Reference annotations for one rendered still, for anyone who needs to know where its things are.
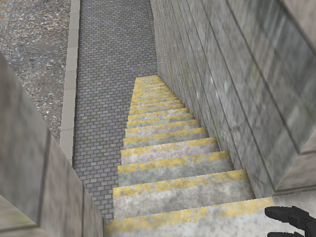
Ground right robot hand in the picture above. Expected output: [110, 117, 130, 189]
[265, 205, 316, 237]

